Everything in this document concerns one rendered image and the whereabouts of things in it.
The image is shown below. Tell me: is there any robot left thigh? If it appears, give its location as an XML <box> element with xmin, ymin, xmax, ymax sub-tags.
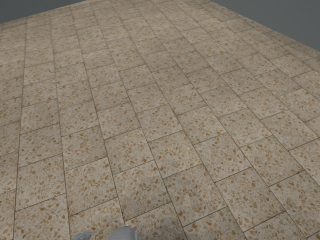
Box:
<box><xmin>108</xmin><ymin>226</ymin><xmax>138</xmax><ymax>240</ymax></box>

